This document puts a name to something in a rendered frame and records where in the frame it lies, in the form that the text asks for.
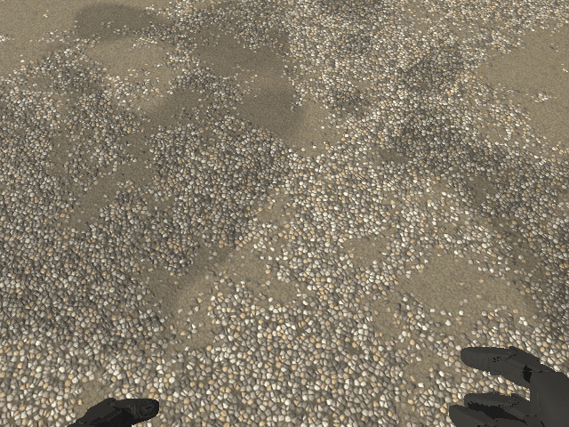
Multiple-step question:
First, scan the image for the right robot hand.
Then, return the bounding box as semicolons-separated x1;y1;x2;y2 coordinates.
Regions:
449;346;569;427

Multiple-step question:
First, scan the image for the left robot hand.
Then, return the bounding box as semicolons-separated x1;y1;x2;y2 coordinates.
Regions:
67;398;159;427

